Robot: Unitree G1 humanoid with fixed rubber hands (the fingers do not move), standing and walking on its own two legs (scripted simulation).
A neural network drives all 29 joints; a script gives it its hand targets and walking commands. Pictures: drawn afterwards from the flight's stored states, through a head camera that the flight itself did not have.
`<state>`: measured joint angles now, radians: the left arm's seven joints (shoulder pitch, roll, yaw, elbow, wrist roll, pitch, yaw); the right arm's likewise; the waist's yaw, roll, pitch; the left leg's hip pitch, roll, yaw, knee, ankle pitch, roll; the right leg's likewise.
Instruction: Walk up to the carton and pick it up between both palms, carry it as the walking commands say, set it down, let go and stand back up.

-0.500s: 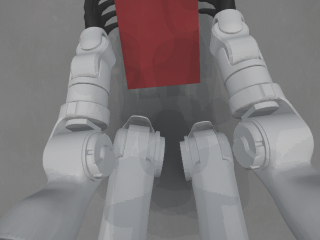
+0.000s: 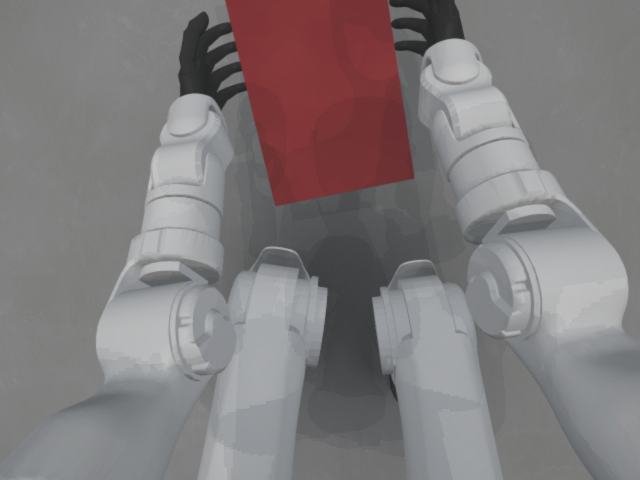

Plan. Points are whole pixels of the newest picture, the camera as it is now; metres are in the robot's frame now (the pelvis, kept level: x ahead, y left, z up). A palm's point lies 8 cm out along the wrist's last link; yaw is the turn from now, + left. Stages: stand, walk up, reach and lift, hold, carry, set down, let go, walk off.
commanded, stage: set down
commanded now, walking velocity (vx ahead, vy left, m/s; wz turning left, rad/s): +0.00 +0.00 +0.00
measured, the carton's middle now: (325, 78) +0.53 +0.06 -0.26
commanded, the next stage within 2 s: none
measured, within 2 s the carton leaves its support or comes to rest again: rests again in 1.34 s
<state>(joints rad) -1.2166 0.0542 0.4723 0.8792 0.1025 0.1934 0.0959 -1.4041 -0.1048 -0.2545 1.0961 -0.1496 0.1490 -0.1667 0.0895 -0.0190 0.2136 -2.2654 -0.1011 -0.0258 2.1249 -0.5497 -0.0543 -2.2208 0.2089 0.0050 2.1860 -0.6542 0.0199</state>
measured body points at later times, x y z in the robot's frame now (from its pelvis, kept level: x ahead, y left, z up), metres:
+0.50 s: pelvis +0.00 -0.01 -0.01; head +0.35 +0.00 +0.27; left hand +0.49 +0.19 -0.18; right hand +0.55 -0.06 -0.17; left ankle +0.12 +0.12 -0.35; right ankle +0.09 -0.10 -0.35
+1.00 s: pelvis +0.00 +0.00 -0.01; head +0.35 +0.00 +0.27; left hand +0.50 +0.18 -0.18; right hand +0.56 -0.07 -0.18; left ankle +0.12 +0.12 -0.35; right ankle +0.09 -0.10 -0.35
